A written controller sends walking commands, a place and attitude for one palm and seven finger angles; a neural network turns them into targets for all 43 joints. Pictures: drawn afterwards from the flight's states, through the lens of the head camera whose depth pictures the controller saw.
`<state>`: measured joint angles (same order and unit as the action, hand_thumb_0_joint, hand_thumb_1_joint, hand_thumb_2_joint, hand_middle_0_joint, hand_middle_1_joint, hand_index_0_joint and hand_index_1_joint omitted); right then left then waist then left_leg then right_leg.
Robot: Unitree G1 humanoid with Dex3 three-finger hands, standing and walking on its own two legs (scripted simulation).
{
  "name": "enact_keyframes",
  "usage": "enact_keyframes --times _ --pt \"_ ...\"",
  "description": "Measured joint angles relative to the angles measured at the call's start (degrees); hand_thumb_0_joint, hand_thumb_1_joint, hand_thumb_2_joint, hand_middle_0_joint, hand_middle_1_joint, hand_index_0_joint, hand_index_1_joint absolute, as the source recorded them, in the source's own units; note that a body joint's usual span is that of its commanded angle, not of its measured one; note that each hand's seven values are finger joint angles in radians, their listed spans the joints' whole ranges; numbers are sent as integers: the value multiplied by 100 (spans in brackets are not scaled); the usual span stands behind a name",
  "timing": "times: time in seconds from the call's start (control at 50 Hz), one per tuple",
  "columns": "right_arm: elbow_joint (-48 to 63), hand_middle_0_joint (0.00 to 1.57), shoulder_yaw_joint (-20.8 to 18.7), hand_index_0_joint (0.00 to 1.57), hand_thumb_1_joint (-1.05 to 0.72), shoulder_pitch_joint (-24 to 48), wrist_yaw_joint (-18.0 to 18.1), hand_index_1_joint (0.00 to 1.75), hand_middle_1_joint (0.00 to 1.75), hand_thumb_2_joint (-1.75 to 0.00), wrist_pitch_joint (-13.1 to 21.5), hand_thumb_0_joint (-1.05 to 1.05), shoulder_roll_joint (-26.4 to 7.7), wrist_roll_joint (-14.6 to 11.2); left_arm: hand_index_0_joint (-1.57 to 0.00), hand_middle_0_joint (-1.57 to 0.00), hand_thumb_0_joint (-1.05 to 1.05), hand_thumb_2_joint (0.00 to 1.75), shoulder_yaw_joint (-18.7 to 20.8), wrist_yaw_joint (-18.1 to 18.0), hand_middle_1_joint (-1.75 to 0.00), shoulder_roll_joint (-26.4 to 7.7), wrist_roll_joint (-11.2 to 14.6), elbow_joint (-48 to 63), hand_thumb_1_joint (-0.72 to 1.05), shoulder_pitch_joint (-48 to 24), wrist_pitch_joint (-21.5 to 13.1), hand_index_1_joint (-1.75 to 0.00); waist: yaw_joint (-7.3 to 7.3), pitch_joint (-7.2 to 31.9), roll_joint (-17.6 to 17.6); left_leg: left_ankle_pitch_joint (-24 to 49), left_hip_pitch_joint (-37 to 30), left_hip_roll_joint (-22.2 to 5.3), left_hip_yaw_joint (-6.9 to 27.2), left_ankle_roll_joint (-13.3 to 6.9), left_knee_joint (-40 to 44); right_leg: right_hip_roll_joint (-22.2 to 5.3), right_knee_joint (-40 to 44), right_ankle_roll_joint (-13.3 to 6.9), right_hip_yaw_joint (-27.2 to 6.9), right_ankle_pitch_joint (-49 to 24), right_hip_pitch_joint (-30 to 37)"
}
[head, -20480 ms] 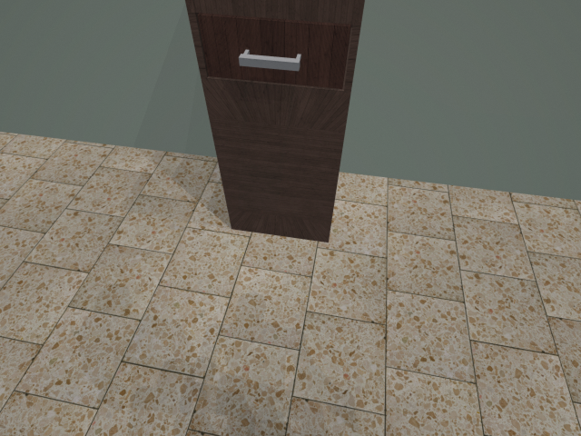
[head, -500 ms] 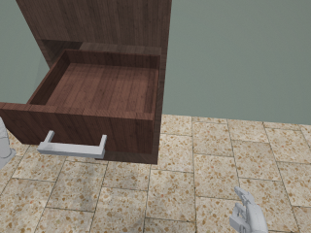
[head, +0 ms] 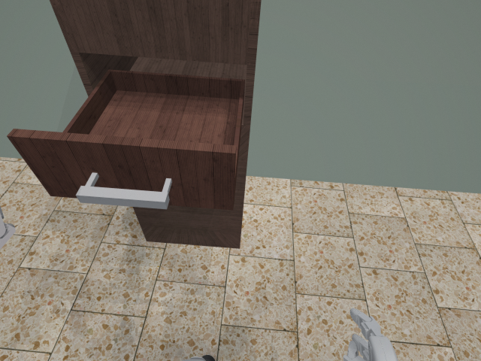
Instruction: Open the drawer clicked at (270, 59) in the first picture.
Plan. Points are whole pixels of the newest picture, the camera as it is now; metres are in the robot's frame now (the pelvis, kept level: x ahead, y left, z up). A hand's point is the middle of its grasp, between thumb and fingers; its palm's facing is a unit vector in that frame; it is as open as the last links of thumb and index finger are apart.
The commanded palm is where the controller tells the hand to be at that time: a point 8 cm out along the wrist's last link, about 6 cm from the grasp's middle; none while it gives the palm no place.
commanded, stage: step back with the hand held close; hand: left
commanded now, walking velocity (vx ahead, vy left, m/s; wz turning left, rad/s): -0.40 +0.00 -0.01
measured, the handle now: (127, 188) +0.39 +0.23 +0.05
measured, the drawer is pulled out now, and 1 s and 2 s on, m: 0.30 0.30 0.30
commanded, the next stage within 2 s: stop stepping back and stand still in 0.18 s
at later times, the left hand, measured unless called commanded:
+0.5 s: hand out of the picture +0.07 +0.23 +0.23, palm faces +0.37 -0.76 -0.53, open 7.4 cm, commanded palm +0.01 +0.28 +0.24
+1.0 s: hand out of the picture +0.02 +0.23 +0.23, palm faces +0.44 -0.75 -0.49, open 7.4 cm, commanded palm -0.05 +0.27 +0.24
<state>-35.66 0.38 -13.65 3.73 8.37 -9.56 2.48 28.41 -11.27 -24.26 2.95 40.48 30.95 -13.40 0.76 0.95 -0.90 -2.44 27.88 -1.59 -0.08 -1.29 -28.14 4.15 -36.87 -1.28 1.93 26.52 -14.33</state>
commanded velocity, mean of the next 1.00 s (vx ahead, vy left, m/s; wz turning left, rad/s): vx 0.04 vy -0.01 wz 0.01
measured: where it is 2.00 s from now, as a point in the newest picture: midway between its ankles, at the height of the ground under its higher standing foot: outside the picture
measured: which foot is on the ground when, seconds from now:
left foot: down 0.00-0.02, up 0.04-0.24, down 0.26-0.52, up 0.54-0.70, down 0.72-1.00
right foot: up 0.00-0.00, down 0.02-0.28, up 0.30-0.48, down 0.50-1.00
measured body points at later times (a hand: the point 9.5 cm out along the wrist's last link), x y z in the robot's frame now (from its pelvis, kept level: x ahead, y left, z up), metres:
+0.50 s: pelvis -0.13 +0.00 +0.01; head -0.10 +0.02 +0.46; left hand +0.04 +0.27 +0.26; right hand +0.05 -0.22 -0.06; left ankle -0.03 +0.10 -0.73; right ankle -0.15 -0.10 -0.73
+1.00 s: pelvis -0.18 +0.00 +0.00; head -0.18 +0.00 +0.45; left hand -0.01 +0.27 +0.25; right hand -0.04 -0.23 -0.09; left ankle -0.16 +0.12 -0.72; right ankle -0.15 -0.09 -0.73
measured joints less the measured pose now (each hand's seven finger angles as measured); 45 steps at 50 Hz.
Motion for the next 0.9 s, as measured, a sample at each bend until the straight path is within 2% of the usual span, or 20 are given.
enact_keyframes --times 0.02,0.06,0.1,0.14,0.2,0.24,0.26,0.28,0.32,0.4,0.46,0.5,0.56,0.62,0.66,0.72,0.74,0.8,0.84,0.9 --pt "5 20 32 20 -90 57 -36 30 30 -90 -13 1 12 -28 -21 -21 1 90 25 32 -30 -30 21 41 89 11 8 -30 -66 34 110 -73 130 44 -97 41 -58 -102 590 -113 -66 -365 234" --pt "-146 20 36 20 -90 273 -76 30 30 -90 -105 1 -60 -97 -21 -21 1 90 -130 139 -30 67 -5 -18 89 -136 -36 -30 -173 -72 31 -1043 406 51 -6 220 -810 -53 724 -170 -95 -787 168" --pt "-233 20 27 20 -90 348 -91 30 30 -90 -220 1 -77 -191 -21 -21 1 90 -250 220 -30 57 -48 -92 89 -206 -40 -30 -174 -97 115 -1690 542 210 6 315 -1824 -140 807 -133 -115 -839 173" --pt "-176 20 65 20 -90 375 -48 30 30 -90 -316 1 -58 -260 -22 -21 1 90 -233 272 -30 -17 -102 -117 89 -156 -20 -30 -144 -96 296 -1956 378 266 -192 348 -2123 -267 951 -92 -168 -937 189" --pt "37 20 119 20 -90 433 34 30 30 -90 -373 1 -105 -288 -22 -21 1 90 -164 311 -30 -125 -121 -99 89 -76 38 -30 -68 -105 441 -1788 -204 243 -386 323 -1345 -359 1107 -49 -195 -1135 112" --pt "210 20 83 20 -90 487 55 30 30 -90 -375 1 -219 -310 -22 -21 1 90 -151 331 -30 -178 -95 -15 89 -49 60 -30 -7 -144 333 -885 -690 127 -369 287 -439 -283 1059 -6 -125 -1195 -15" --pt "283 20 27 20 -90 521 54 30 30 -90 -363 1 -279 -331 -22 -21 1 90 -151 347 -30 -227 -77 39 89 -59 49 -30 24 -177 243 -502 -848 60 -334 157 -96 -221 952 19 -64 -1183 -120" --pt "286 20 -45 20 -90 588 40 30 30 -90 -347 1 -265 -359 -22 -21 1 90 -137 374 -30 -309 -51 60 89 -111 23 -30 23 -258 312 -641 -881 108 -360 33 26 -267 804 46 -70 -1161 -233" --pt "306 20 -124 20 -90 688 -33 30 30 -90 -297 1 -196 -328 -22 -21 1 90 -53 430 -30 -425 8 78 89 -94 -39 -30 -14 -379 478 -757 -834 189 -445 -103 91 -312 279 103 -187 -829 -505" --pt "438 20 -98 20 -90 587 -167 30 30 -90 -45 1 -140 -262 -22 -21 1 90 41 423 -30 -392 47 353 89 307 25 -30 -25 -441 346 -517 -751 41 -416 -126 222 -161 -549 189 -76 -178 -678" --pt "472 20 3 20 -90 387 -177 30 30 -90 -3 1 -94 -277 -22 -21 1 90 78 359 -30 -362 49 525 89 523 118 -30 -60 -359 288 -362 -699 -6 -417 -84 268 -224 -77 197 130 -132 -302" --pt "470 20 65 20 -90 258 -145 30 30 -90 -73 1 -56 -273 -22 -21 1 90 136 305 -30 -397 29 453 89 499 147 -30 -46 -247 322 -467 -542 62 -428 -32 125 -320 635 75 190 -139 105" --pt "211 20 73 20 -90 231 -116 30 30 -90 -266 1 -102 -239 -22 -21 1 90 38 275 -30 -254 7 176 89 180 213 -30 -100 -228 186 -1356 -182 56 -263 146 -940 -282 768 -167 244 -1038 52" --pt "-76 20 73 20 -90 2 -79 30 30 -90 -411 1 -139 -219 -22 -21 1 90 -118 239 -30 -59 -30 -63 89 -24 221 -30 -111 21 251 -1695 -87 75 -277 153 -2032 -354 803 -178 229 -1147 19" --pt "-172 20 62 20 -90 -191 -23 30 30 -90 -439 1 -181 -213 -22 -21 1 90 -222 215 -30 68 -70 -202 89 -134 212 -30 -73 198 301 -1860 -346 4 -365 96 -1866 -409 848 -158 267 -1158 -16" --pt "-183 20 26 20 -90 -405 64 30 30 -90 -362 1 -324 -194 -22 -21 1 90 -354 160 -30 221 -108 -280 89 -231 190 -30 30 320 251 -2026 -1081 -124 -393 -35 -654 -426 705 -120 379 -1124 -157" --pt "-165 20 -5 20 -90 -411 93 30 30 -90 -324 1 -355 -192 -21 -21 1 90 -357 144 -30 230 -100 -270 89 -260 181 -30 88 270 251 -1648 -1163 -117 -383 -20 -378 -447 516 -90 386 -1031 -250" --pt "-152 20 -61 20 -90 -352 92 30 30 -90 -214 1 -281 -188 -21 -21 1 90 -251 123 -30 144 -127 -281 89 -220 149 -30 171 87 352 -1326 -1164 -38 -448 35 -447 -430 -504 3 192 -322 -598" --pt "-142 20 -57 20 -90 -367 44 30 30 -90 -109 1 -189 -197 -21 -21 1 90 -166 141 -30 34 -156 -269 89 -116 138 -30 214 65 329 -1288 -1219 -56 -446 48 -332 -383 -969 48 192 -210 -763" --pt "-104 20 28 20 -90 -380 -30 30 30 -90 -21 1 -99 -214 -21 -21 1 90 -77 149 -30 -111 -146 -185 89 67 107 -30 202 37 217 -1218 -1253 -150 -424 109 -231 -371 -472 107 372 -318 -593"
